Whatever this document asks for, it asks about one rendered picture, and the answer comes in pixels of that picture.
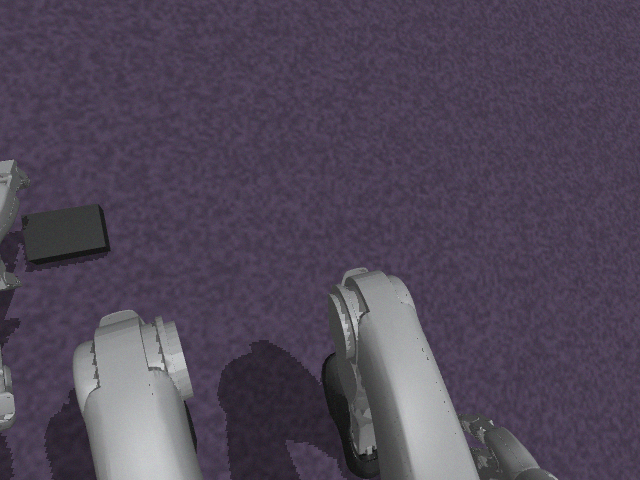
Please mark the right robot hand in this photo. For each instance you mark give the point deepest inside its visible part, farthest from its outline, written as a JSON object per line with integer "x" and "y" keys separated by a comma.
{"x": 505, "y": 457}

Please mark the right robot foot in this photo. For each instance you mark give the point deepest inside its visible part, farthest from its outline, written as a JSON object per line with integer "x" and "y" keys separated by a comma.
{"x": 363, "y": 466}

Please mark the left robot hand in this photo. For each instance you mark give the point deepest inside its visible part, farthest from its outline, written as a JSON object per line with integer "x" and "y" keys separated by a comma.
{"x": 12, "y": 179}

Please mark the small box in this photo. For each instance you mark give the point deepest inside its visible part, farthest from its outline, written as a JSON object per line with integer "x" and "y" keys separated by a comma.
{"x": 65, "y": 234}

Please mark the left robot arm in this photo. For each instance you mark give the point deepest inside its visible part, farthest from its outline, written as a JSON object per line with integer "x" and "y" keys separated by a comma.
{"x": 7, "y": 406}

